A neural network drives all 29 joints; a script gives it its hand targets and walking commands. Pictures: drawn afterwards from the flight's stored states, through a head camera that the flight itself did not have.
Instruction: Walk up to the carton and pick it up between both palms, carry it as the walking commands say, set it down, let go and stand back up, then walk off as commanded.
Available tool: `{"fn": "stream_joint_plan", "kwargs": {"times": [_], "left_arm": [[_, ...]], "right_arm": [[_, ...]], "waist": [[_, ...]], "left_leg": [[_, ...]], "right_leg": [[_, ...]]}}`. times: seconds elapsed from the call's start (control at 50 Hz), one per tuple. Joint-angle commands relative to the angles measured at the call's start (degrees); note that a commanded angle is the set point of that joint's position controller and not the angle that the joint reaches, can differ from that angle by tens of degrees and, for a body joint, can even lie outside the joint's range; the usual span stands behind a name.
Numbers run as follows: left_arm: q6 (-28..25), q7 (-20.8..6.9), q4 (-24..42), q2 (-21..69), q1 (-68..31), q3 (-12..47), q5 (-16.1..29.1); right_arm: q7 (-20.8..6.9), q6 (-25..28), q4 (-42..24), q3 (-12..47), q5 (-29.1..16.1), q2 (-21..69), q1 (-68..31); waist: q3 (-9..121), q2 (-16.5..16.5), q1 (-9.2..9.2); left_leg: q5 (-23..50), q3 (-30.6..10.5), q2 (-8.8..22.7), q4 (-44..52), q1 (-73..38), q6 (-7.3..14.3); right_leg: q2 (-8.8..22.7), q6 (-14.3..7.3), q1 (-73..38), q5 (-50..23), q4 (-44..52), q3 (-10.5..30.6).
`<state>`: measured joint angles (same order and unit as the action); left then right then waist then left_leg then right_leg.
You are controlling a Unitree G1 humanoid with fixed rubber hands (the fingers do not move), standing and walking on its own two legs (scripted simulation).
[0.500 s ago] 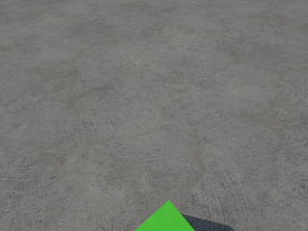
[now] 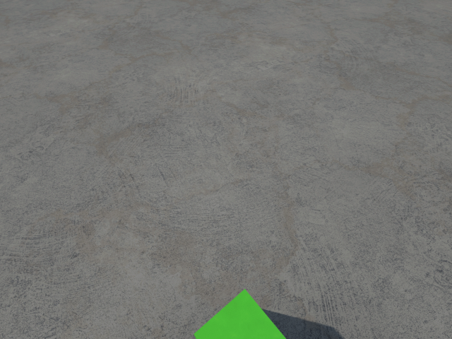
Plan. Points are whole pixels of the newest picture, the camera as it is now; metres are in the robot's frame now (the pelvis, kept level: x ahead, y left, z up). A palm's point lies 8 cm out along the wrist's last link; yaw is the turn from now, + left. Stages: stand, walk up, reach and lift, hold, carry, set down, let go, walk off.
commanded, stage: stand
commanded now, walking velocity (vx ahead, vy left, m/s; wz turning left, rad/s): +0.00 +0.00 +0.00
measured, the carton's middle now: out of the picture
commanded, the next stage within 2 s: walk off in 0.88 s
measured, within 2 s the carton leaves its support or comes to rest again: neither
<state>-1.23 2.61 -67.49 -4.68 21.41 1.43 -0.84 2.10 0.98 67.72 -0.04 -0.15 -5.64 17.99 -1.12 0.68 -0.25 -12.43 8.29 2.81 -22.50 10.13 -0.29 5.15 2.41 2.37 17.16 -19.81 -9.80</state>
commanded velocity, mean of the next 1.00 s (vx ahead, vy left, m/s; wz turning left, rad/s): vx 0.00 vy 0.00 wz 0.00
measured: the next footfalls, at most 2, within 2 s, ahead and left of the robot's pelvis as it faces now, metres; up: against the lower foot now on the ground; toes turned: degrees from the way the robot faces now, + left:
right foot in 1.40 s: +0.05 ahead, -0.19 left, +0.00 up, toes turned -10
left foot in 1.54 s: +0.07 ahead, +0.07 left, +0.06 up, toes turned +9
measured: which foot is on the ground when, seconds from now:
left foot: down 0.00-1.00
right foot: down 0.00-1.00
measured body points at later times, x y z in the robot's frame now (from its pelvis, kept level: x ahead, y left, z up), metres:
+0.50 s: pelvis -0.01 +0.01 +0.00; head +0.01 +0.01 +0.45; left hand +0.01 +0.27 -0.15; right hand +0.02 -0.26 -0.14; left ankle -0.01 +0.12 -0.74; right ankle -0.08 -0.12 -0.74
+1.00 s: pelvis -0.02 +0.01 +0.00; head -0.01 +0.01 +0.45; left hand +0.06 +0.30 -0.13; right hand +0.05 -0.29 -0.13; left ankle -0.01 +0.12 -0.74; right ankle -0.08 -0.12 -0.74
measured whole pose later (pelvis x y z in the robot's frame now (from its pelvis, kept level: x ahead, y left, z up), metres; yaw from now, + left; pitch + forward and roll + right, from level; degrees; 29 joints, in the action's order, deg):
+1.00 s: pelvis -0.02 +0.01 +0.00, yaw -2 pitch -2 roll +0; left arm -1.2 -0.2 -63.6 -19.7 7.6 1.0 -0.8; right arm -0.3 1.6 64.5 0.4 0.0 -19.4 5.3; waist -3.0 0.6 -0.3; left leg -9.0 10.8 2.9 -18.5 7.7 0.5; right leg 4.8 2.6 1.7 13.2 -16.9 -7.3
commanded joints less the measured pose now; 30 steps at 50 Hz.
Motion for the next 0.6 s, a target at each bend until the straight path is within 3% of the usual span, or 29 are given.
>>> {"fn": "stream_joint_plan", "kwargs": {"times": [0.0, 0.06, 0.1, 0.16, 0.18, 0.2, 0.22, 0.28, 0.3, 0.34, 0.36, 0.38, 0.4, 0.42, 0.46, 0.48, 0.5, 0.54, 0.58], "left_arm": [[0.0, 0.4, 0.2, -6.2, 6.7, -1.5, 0.4], [-0.1, 0.4, 0.2, -2.6, 7.6, -0.3, 0.1], [-0.3, 0.5, 0.5, -6.8, 7.1, -1.3, 0.1], [-0.6, 0.4, 1.9, -7.1, 6.9, -1.6, 0.4], [-0.5, 0.4, 2.1, -8.1, 5.7, -2.0, 0.1], [-0.4, 0.6, 1.7, -8.1, 6.7, -2.2, 0.1], [-0.6, 0.6, 3.9, -10.7, 3.9, -2.9, -0.3], [-0.7, 0.4, 5.3, -10.7, 1.9, -2.9, -0.2], [-0.7, 0.6, 5.1, -13.3, 2.3, -3.5, -0.2], [-0.7, 0.2, 6.5, -13.1, 0.2, -3.2, -0.4], [-0.8, 0.2, 6.9, -14.3, 0.2, -3.7, -0.4], [-0.9, -0.2, 7.3, -13.3, -0.8, -2.9, -0.5], [-0.9, -0.1, 7.6, -16.6, -2.2, -3.8, -0.4], [-1.0, -0.1, 7.6, -18.2, -1.4, -4.1, -0.5], [-0.7, -0.3, 8.3, -18.0, -4.0, -3.8, -0.6], [-0.9, -0.5, 8.3, -18.2, -4.0, -3.6, -0.1], [-1.0, -0.7, 8.4, -18.6, -5.0, -3.7, -0.4], [-0.7, -0.8, 8.6, -19.6, -7.7, -3.3, -0.4], [-0.8, -1.0, 8.4, -21.1, -7.5, -3.2, -0.1]], "right_arm": [[0.1, 0.7, 0.0, -0.3, -0.2, -2.6, 6.4], [0.4, 0.7, -0.4, -0.5, -0.2, -4.3, 5.7], [0.3, 0.7, -1.3, -1.0, 0.1, -5.8, 4.6], [0.1, 1.1, -1.9, -1.4, 0.2, -7.2, 3.7], [0.3, 1.0, -2.5, -1.7, 0.5, -7.8, 3.5], [0.3, 1.1, -2.2, -1.6, 0.0, -7.2, 4.0], [0.5, 1.3, -3.3, -2.1, 0.3, -9.3, 2.9], [0.5, 1.6, -5.0, -2.7, 0.2, -11.4, 1.6], [0.3, 1.7, -4.9, -2.4, 0.1, -11.5, 2.1], [0.2, 1.7, -6.6, -3.0, 0.4, -13.9, -0.9], [0.3, 1.5, -6.7, -3.2, 0.5, -15.4, -0.8], [0.3, 1.6, -6.7, -2.7, 0.5, -14.1, -1.7], [0.0, 1.5, -7.2, -3.1, 0.7, -16.0, -2.0], [0.0, 1.3, -8.3, -3.2, 0.4, -16.0, -3.7], [-0.2, 1.6, -8.8, -3.0, 0.2, -17.8, -4.8], [-0.2, 1.8, -8.3, -2.8, 0.2, -17.2, -5.0], [0.1, 1.7, -8.7, -3.0, 0.4, -17.8, -5.9], [-0.5, 1.8, -9.0, -3.1, -0.1, -19.6, -7.5], [-0.7, 1.5, -7.9, -2.9, 0.3, -21.4, -8.0]], "waist": [[-3.9, 1.4, 0.89], [-4.7, -0.7, 0.85], [-4.1, 0.0, 0.74], [-3.5, 1.9, -0.94], [-4.7, 0.0, 0.51], [-4.1, 1.5, 0.56], [-3.2, 0.8, 0.07], [-2.2, -1.3, 1.26], [-3.1, 0.2, 0.84], [-1.7, -0.9, 1.10], [-3.0, -1.5, 0.28], [-2.0, -0.2, -0.09], [-2.4, -1.1, 0.63], [-1.7, 2.0, 0.37], [-1.8, -2.9, 0.67], [-0.6, -1.7, -0.08], [-0.5, -2.5, -0.21], [0.3, 1.3, 0.62], [-1.9, 0.6, -0.12]], "left_leg": [[15.6, -3.8, 4.7, 1.9, -1.8, 1.1], [16.7, -4.0, 5.1, 2.6, -1.4, 1.2], [16.9, -3.4, 4.7, 2.2, -0.7, 1.1], [18.9, -4.2, 5.3, 1.3, -1.0, 1.5], [18.4, -3.3, 5.5, 1.4, -0.7, 1.8], [18.5, -3.7, 5.6, 2.2, -2.1, 1.5], [18.2, -3.8, 5.6, 1.6, -1.3, 1.2], [20.2, -3.8, 6.0, 1.4, -2.6, 1.3], [21.3, -4.2, 6.4, 1.3, -2.0, 1.1], [18.4, -4.5, 6.3, 1.4, -3.1, 1.1], [18.3, -4.6, 6.5, 1.8, -2.2, 1.4], [16.1, -4.8, 6.7, 2.0, -2.6, 1.6], [15.8, -4.8, 6.7, 2.6, -2.5, 1.5], [16.8, -5.7, 7.2, 2.4, -3.3, 1.6], [16.2, -5.0, 7.1, 2.5, -2.7, 1.4], [16.3, -5.5, 7.3, 3.0, -3.1, 1.6], [15.9, -4.8, 7.5, 2.7, -3.7, 1.8], [14.3, -5.1, 7.5, 4.1, -3.9, 1.6], [15.1, -5.2, 7.9, 3.9, -3.6, 1.7]], "right_leg": [[4.1, -1.4, 4.5, -15.2, 4.0, 3.3], [4.2, -1.5, 4.8, -16.3, 3.6, 2.9], [4.3, -1.5, 2.8, -17.5, 4.0, 3.0], [4.3, -1.9, 2.7, -18.5, 2.6, 2.7], [5.0, -1.8, 3.1, -19.5, 3.4, 3.2], [4.7, -2.5, 4.2, -19.4, 2.6, 3.2], [4.6, -2.2, 2.6, -18.7, 2.8, 3.5], [4.9, -2.7, 2.5, -18.7, 2.8, 3.9], [4.8, -2.5, 2.4, -18.8, 2.4, 3.8], [4.5, -2.3, 2.6, -16.7, 2.6, 3.8], [5.1, -2.7, 3.0, -16.5, 1.9, 4.3], [4.8, -2.4, 1.9, -15.0, 2.6, 4.7], [4.9, -2.3, 2.5, -15.4, 2.9, 4.3], [4.6, -2.2, 3.1, -15.5, 2.4, 4.1], [5.1, -2.4, 2.4, -15.7, 3.3, 4.9], [5.5, -2.6, 1.1, -14.5, 2.8, 5.5], [5.4, -2.8, 1.7, -14.8, 3.1, 5.2], [5.4, -2.8, 1.9, -13.1, 3.8, 5.2], [5.3, -2.8, 3.5, -12.4, 4.2, 5.3]]}}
